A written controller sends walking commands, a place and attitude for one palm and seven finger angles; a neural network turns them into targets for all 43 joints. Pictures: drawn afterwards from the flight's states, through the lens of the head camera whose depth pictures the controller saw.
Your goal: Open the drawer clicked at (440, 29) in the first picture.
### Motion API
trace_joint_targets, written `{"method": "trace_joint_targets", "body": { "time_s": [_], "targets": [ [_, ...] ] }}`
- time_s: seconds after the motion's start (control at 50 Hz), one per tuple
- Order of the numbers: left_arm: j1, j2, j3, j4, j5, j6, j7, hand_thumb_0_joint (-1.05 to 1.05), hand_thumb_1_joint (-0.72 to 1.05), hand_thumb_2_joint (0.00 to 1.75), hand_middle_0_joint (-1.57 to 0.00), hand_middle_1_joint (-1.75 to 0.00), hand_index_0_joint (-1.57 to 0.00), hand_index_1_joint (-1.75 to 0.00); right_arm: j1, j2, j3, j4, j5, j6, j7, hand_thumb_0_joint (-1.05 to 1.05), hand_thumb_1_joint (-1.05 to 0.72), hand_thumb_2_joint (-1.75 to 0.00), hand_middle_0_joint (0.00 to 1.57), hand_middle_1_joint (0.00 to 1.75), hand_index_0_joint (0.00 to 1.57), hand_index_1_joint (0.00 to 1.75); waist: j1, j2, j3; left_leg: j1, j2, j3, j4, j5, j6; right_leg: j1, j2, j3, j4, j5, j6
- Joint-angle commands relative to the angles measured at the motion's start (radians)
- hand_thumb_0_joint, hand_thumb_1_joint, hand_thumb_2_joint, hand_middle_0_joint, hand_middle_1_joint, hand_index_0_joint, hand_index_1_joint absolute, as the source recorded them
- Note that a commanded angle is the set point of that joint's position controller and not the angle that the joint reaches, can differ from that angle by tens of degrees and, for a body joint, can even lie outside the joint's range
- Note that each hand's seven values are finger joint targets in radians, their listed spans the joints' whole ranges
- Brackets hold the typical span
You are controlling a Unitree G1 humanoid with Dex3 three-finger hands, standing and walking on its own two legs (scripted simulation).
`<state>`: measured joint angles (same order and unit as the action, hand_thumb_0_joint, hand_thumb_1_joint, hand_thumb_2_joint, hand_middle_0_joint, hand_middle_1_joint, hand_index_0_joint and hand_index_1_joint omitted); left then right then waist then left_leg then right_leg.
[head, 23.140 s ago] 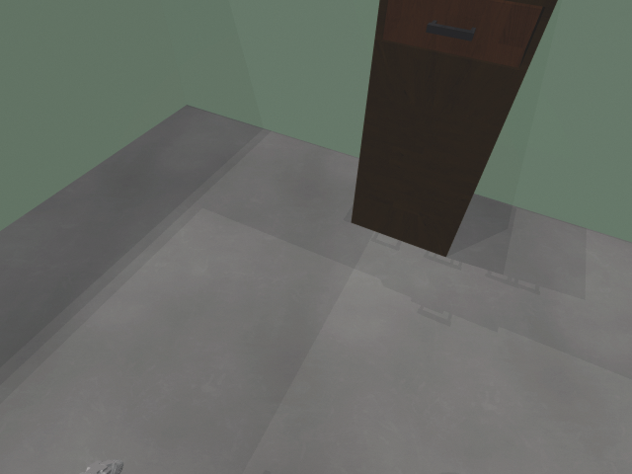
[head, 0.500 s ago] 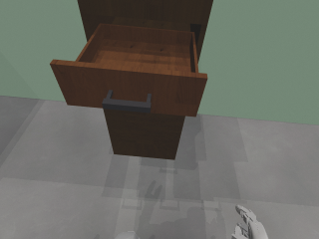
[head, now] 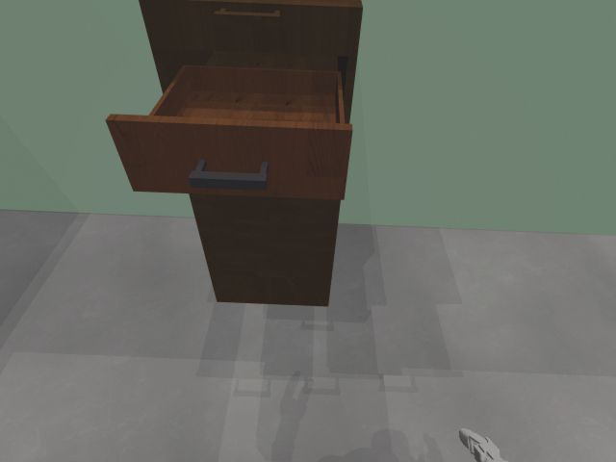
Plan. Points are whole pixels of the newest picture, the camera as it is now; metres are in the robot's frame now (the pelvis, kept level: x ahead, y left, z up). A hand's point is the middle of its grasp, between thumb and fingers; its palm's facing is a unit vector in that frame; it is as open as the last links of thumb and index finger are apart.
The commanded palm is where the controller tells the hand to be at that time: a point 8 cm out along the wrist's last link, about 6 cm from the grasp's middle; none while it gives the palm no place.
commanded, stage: stop stepping back and stand still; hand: left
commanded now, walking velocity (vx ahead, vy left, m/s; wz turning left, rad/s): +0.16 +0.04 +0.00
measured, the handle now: (231, 173) +0.53 +0.16 +0.11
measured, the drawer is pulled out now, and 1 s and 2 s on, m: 0.30 0.30 0.30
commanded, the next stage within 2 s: let the arm hang, fingers relaxed in 0.64 s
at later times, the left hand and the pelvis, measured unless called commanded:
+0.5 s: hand out of the picture +0.13 +0.26 +0.30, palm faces +0.59 -0.72 -0.36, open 7.4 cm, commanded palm +0.07 +0.29 +0.29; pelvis -0.05 +0.01 +0.00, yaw +1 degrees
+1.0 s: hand out of the picture +0.02 +0.21 -0.15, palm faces -0.04 -0.96 -0.27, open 7.4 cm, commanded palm none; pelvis -0.08 +0.02 -0.01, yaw +1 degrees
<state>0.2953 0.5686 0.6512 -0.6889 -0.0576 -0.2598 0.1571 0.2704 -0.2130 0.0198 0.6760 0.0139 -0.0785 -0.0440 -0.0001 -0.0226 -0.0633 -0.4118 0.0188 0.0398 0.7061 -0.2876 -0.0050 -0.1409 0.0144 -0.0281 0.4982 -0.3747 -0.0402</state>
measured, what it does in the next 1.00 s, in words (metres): steps on the spot: left foot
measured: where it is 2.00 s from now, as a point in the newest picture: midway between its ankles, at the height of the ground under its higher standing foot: outside the picture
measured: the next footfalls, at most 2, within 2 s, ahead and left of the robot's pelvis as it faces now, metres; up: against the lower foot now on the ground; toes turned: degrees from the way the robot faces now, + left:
left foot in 0.04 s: +0.03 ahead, +0.13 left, +0.00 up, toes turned +3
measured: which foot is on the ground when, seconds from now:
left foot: up 0.00-0.02, down 0.04-1.00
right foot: down 0.00-1.00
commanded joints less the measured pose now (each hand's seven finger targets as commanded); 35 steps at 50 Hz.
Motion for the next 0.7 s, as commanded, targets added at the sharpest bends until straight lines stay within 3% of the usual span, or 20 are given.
{"method": "trace_joint_targets", "body": {
  "time_s": [0.0,0.04,0.06,0.08,0.12,0.14,0.16,0.22,0.28,0.34,0.42,0.48,0.52,0.54,0.6,0.64,0.68],
  "targets": [
    [-0.102,0.135,0.002,-0.068,0.0,-0.004,0.012,0.0,0.9,0.9,-0.2,-0.3,-0.2,-0.3,-0.131,-0.135,-0.062,-0.169,0.004,-0.068,-0.02,0.0,-0.9,-0.9,0.2,0.3,0.2,0.3,-0.017,-0.036,0.017,0.173,0.037,-0.02,-0.211,0.123,0.05,-0.104,-0.169,0.105,-0.085,0.308,-0.005],
    [-0.076,0.162,0.019,-0.129,-0.003,-0.011,0.009,0.0,0.9,0.9,-0.2,-0.3,-0.2,-0.3,-0.143,-0.159,-0.081,-0.193,0.015,-0.068,-0.019,0.0,-0.9,-0.9,0.2,0.3,0.2,0.3,-0.008,0.003,-0.003,0.205,0.088,-0.063,-0.204,0.283,0.063,-0.072,-0.12,0.095,-0.044,0.413,0.022],
    [-0.005,0.174,0.052,-0.134,0.009,-0.015,0.014,0.0,0.9,0.9,-0.2,-0.3,-0.2,-0.3,-0.116,-0.13,-0.066,-0.189,0.01,-0.065,-0.018,0.0,-0.9,-0.9,0.2,0.3,0.2,0.3,-0.014,0.053,-0.054,0.21,0.081,-0.052,-0.198,0.381,0.068,-0.048,-0.102,0.062,-0.015,0.495,0.024],
    [0.0,0.152,0.034,-0.199,0.008,-0.023,0.01,0.0,0.9,0.9,-0.2,-0.3,-0.2,-0.3,-0.11,-0.121,-0.058,-0.197,0.01,-0.064,-0.013,0.0,-0.9,-0.9,0.2,0.3,0.2,0.3,-0.018,0.088,-0.081,0.207,0.083,-0.065,-0.218,0.449,0.06,-0.015,-0.083,0.03,0.015,0.509,0.031],
    [0.005,0.157,0.049,-0.275,0.009,-0.044,0.013,0.0,0.9,0.9,-0.2,-0.3,-0.2,-0.3,-0.125,-0.124,-0.06,-0.205,0.008,-0.075,-0.009,0.0,-0.9,-0.9,0.2,0.3,0.2,0.3,-0.012,0.129,-0.083,0.183,0.106,-0.094,-0.247,0.379,0.058,-0.024,-0.052,0.023,-0.003,0.355,0.036],
    [-0.002,0.192,0.077,-0.312,0.009,-0.053,0.019,0.0,0.9,0.9,-0.2,-0.3,-0.2,-0.3,-0.132,-0.13,-0.065,-0.204,0.008,-0.079,-0.012,0.0,-0.9,-0.9,0.2,0.3,0.2,0.3,-0.008,0.128,-0.076,0.183,0.108,-0.104,-0.258,0.331,0.057,-0.031,-0.053,0.034,-0.023,0.315,0.033],
    [0.01,0.164,0.066,-0.298,0.006,-0.057,0.021,0.0,0.9,0.9,-0.2,-0.3,-0.2,-0.3,-0.134,-0.121,-0.06,-0.205,0.005,-0.086,-0.012,0.0,-0.9,-0.9,0.2,0.3,0.2,0.3,-0.012,0.135,-0.066,0.157,0.106,-0.102,-0.269,0.274,0.053,-0.03,-0.049,0.038,-0.043,0.27,0.031],
    [0.022,0.162,0.092,-0.256,0.002,-0.066,0.03,0.0,0.9,0.9,-0.2,-0.3,-0.2,-0.3,-0.127,-0.118,-0.059,-0.198,0.002,-0.095,-0.012,0.0,-0.9,-0.9,0.2,0.3,0.2,0.3,-0.016,0.168,-0.051,0.135,0.095,-0.093,-0.284,0.15,0.038,-0.04,-0.05,0.062,-0.092,0.199,0.018],
    [0.001,0.143,0.082,-0.166,-0.006,-0.06,0.027,0.0,0.9,0.9,-0.2,-0.3,-0.2,-0.3,-0.119,-0.113,-0.057,-0.186,0.004,-0.091,-0.015,0.0,-0.9,-0.9,0.2,0.3,0.2,0.3,-0.024,0.146,-0.021,0.145,0.089,-0.085,-0.288,0.079,0.029,-0.075,-0.055,0.083,-0.143,0.161,0.013],
    [-0.032,0.124,0.054,-0.075,-0.011,-0.041,0.018,0.0,0.9,0.9,-0.2,-0.3,-0.2,-0.3,-0.118,-0.117,-0.06,-0.179,0.007,-0.085,-0.016,0.0,-0.9,-0.9,0.2,0.3,0.2,0.3,-0.026,0.08,0.016,0.177,0.077,-0.07,-0.284,0.014,0.022,-0.132,-0.06,0.098,-0.207,0.095,0.015],
    [-0.06,0.086,-0.012,-0.057,-0.005,-0.022,0.005,0.0,0.9,0.9,-0.2,-0.3,-0.2,-0.3,-0.138,-0.112,-0.051,-0.186,0.008,-0.079,-0.013,0.0,-0.9,-0.9,0.2,0.3,0.2,0.3,-0.027,0.038,0.067,0.192,0.065,-0.062,-0.271,-0.016,0.019,-0.207,-0.072,0.102,-0.267,-0.012,0.018],
    [-0.048,0.085,-0.025,-0.123,-0.002,-0.019,0.004,0.0,0.9,0.9,-0.2,-0.3,-0.2,-0.3,-0.15,-0.109,-0.05,-0.195,0.006,-0.078,-0.015,0.0,-0.9,-0.9,0.2,0.3,0.2,0.3,-0.023,0.046,0.043,0.214,0.066,-0.065,-0.288,0.005,0.021,-0.192,-0.066,0.087,-0.258,0.005,0.021],
    [-0.035,0.091,-0.017,-0.187,0.0,-0.021,0.004,0.0,0.9,0.9,-0.2,-0.3,-0.2,-0.3,-0.157,-0.109,-0.048,-0.205,0.003,-0.081,-0.015,0.0,-0.9,-0.9,0.2,0.3,0.2,0.3,-0.019,0.072,0.029,0.197,0.071,-0.076,-0.32,0.004,0.022,-0.156,-0.05,0.065,-0.231,0.038,0.027],
    [-0.028,0.121,0.009,-0.227,0.0,-0.026,0.009,0.0,0.9,0.9,-0.2,-0.3,-0.2,-0.3,-0.16,-0.111,-0.049,-0.204,0.0,-0.084,-0.019,0.0,-0.9,-0.9,0.2,0.3,0.2,0.3,-0.015,0.113,0.014,0.198,0.075,-0.083,-0.339,0.002,0.024,-0.135,-0.045,0.059,-0.216,0.058,0.029],
    [0.007,0.118,0.029,-0.264,0.002,-0.039,0.016,0.0,0.9,0.9,-0.2,-0.3,-0.2,-0.3,-0.155,-0.101,-0.044,-0.208,-0.005,-0.095,-0.021,0.0,-0.9,-0.9,0.2,0.3,0.2,0.3,-0.009,0.147,-0.02,0.166,0.087,-0.1,-0.373,0.004,0.026,-0.073,-0.026,0.034,-0.165,0.103,0.035],
    [0.03,0.141,0.061,-0.265,-0.001,-0.047,0.023,0.0,0.9,0.9,-0.2,-0.3,-0.2,-0.3,-0.147,-0.102,-0.05,-0.2,-0.006,-0.101,-0.024,0.0,-0.9,-0.9,0.2,0.3,0.2,0.3,-0.008,0.131,-0.047,0.184,0.088,-0.095,-0.362,0.032,0.026,-0.059,-0.028,0.037,-0.16,0.137,0.033],
    [0.032,0.116,0.05,-0.23,-0.003,-0.048,0.024,0.0,0.9,0.9,-0.2,-0.3,-0.2,-0.3,-0.138,-0.102,-0.05,-0.191,-0.005,-0.104,-0.022,0.0,-0.9,-0.9,0.2,0.3,0.2,0.3,-0.012,0.14,-0.044,0.181,0.091,-0.09,-0.349,0.079,0.023,-0.055,-0.029,0.039,-0.158,0.158,0.033]
  ]
}}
